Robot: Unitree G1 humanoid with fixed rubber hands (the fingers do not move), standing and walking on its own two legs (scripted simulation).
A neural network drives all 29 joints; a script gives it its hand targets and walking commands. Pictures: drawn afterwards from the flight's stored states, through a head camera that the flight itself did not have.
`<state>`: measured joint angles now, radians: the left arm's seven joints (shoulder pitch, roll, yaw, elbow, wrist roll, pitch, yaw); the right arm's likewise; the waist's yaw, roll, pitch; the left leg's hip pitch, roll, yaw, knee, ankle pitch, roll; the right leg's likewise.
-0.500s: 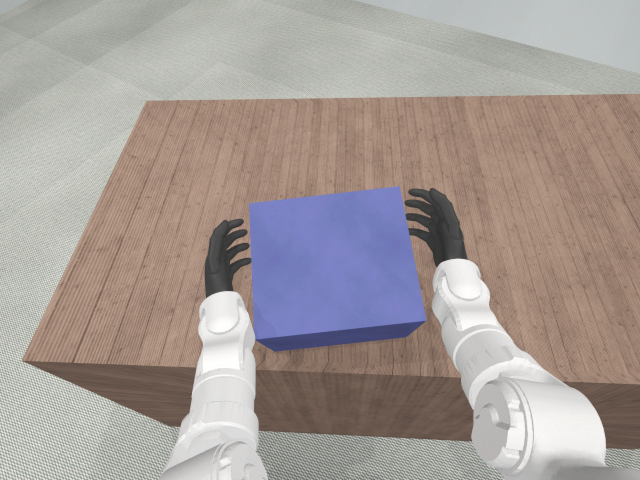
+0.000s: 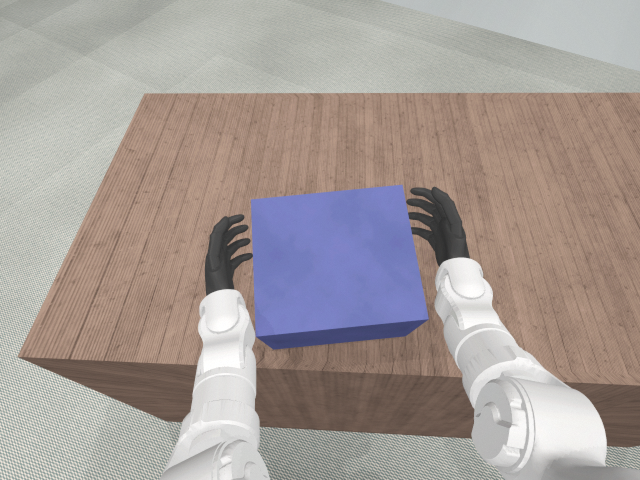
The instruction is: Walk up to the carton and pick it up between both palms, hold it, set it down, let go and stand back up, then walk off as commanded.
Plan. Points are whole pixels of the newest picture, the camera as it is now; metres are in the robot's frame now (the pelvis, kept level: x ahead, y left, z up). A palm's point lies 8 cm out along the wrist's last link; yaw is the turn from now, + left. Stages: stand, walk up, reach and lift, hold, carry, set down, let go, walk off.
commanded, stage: set down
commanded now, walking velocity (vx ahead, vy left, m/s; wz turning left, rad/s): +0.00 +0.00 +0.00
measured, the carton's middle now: (333, 272) +0.41 +0.04 -0.04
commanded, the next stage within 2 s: none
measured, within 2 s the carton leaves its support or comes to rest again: rests again in 0.64 s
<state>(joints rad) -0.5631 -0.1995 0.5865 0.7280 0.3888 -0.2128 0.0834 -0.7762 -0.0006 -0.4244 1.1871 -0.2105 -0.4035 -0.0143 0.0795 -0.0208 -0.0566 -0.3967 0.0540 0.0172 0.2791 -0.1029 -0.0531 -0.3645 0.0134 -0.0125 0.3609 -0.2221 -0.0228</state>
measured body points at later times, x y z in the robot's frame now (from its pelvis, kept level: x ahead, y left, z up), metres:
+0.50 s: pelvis +0.00 +0.00 +0.00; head +0.09 +0.01 +0.44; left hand +0.37 +0.19 +0.02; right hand +0.43 -0.11 +0.02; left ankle +0.00 +0.16 -0.74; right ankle -0.04 -0.10 -0.75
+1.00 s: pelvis +0.01 +0.02 -0.01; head +0.12 +0.01 +0.43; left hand +0.39 +0.19 -0.02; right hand +0.45 -0.11 -0.02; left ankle +0.00 +0.16 -0.74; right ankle -0.04 -0.10 -0.74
